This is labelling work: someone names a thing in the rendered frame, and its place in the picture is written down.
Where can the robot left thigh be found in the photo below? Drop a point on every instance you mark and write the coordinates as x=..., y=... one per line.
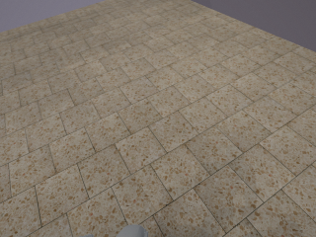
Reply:
x=133, y=230

